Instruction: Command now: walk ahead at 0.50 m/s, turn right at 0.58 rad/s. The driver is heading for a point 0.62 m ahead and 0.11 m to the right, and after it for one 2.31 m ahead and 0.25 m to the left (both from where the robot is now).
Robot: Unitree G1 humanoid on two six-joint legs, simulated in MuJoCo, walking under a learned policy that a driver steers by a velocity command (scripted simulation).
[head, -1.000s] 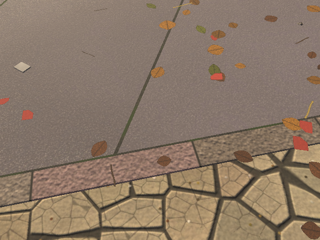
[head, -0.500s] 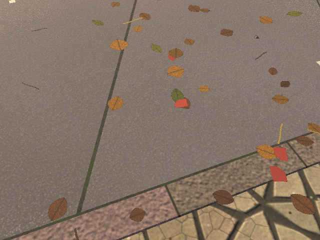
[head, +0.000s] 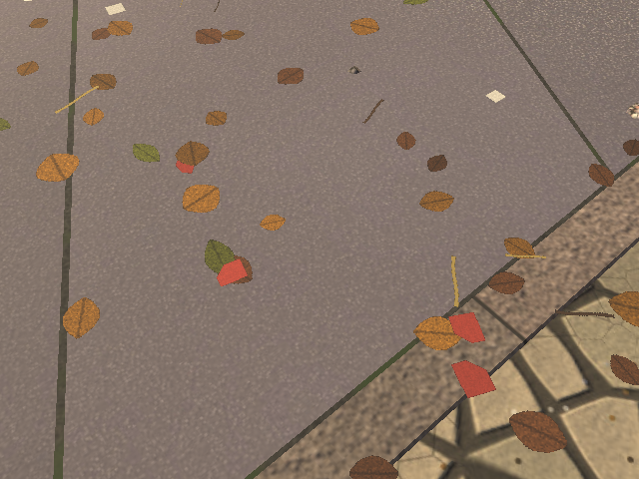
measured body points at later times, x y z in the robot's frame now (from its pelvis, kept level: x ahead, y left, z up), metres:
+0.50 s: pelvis +0.29 +0.04 +0.00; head +0.31 +0.04 +0.45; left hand +0.44 +0.29 -0.11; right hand +0.35 -0.26 -0.09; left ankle +0.36 +0.13 -0.73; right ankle +0.17 -0.06 -0.64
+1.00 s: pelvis +0.43 -0.04 +0.00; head +0.45 -0.08 +0.45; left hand +0.71 +0.08 -0.08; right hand +0.40 -0.35 -0.13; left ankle +0.48 +0.11 -0.68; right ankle +0.45 -0.16 -0.73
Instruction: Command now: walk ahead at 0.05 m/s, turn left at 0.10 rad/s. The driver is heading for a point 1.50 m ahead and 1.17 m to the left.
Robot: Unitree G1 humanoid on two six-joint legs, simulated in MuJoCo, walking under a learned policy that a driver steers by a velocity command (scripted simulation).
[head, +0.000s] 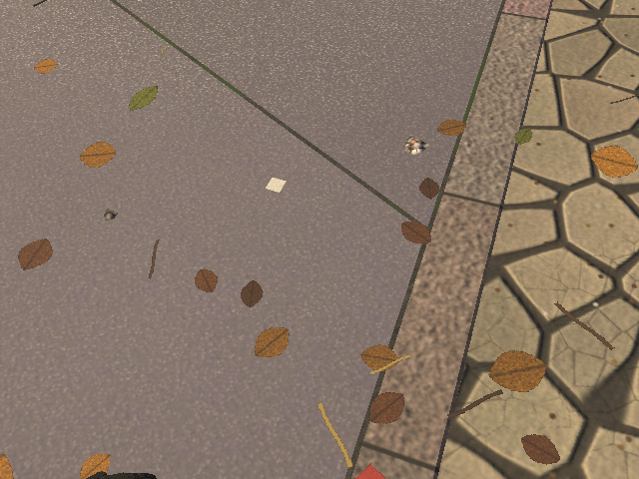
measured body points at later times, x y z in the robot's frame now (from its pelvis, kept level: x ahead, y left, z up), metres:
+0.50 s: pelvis +0.03 +0.05 +0.01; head +0.06 +0.09 +0.46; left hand +0.13 +0.37 -0.10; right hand +0.19 -0.22 -0.08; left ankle +0.00 +0.13 -0.73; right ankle +0.07 -0.11 -0.66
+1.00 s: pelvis +0.05 +0.02 +0.01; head +0.09 +0.03 +0.46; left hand +0.01 +0.33 -0.09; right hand +0.32 -0.16 -0.10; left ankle -0.03 +0.13 -0.67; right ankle +0.10 -0.09 -0.73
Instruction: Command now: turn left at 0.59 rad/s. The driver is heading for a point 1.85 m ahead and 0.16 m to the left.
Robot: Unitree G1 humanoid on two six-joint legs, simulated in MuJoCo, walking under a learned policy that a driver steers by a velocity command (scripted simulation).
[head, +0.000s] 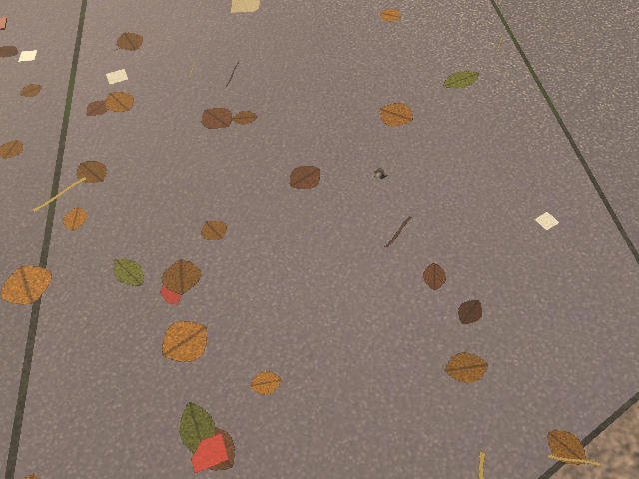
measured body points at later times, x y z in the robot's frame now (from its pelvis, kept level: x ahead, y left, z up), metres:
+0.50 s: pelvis +0.05 +0.05 +0.01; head +0.07 +0.08 +0.45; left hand +0.15 +0.37 -0.09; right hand +0.22 -0.20 -0.08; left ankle +0.00 +0.14 -0.74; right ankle +0.17 -0.09 -0.71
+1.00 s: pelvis +0.27 +0.10 -0.01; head +0.31 +0.11 +0.44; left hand +0.13 +0.34 -0.13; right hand +0.57 -0.02 -0.08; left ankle +0.38 +0.29 -0.71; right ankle +0.19 -0.06 -0.74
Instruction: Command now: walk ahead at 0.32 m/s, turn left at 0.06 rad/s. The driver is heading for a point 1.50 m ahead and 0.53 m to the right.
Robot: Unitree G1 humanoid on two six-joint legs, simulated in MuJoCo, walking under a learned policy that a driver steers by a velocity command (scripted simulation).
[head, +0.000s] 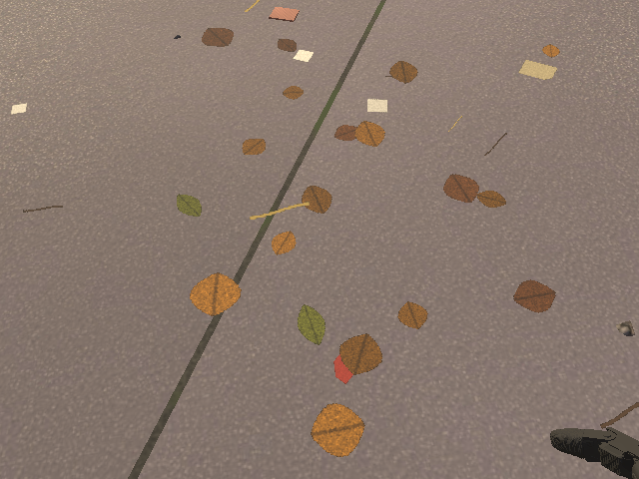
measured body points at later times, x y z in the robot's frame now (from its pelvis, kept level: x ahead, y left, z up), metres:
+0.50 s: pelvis +0.16 +0.02 -0.01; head +0.16 +0.00 +0.44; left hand +0.26 +0.29 -0.11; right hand +0.28 -0.25 -0.13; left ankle +0.19 +0.12 -0.73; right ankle +0.16 -0.10 -0.74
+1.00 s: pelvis +0.34 +0.08 +0.00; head +0.36 +0.09 +0.45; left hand +0.41 +0.36 -0.13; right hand +0.46 -0.20 -0.10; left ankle +0.35 +0.17 -0.74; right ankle +0.28 -0.08 -0.65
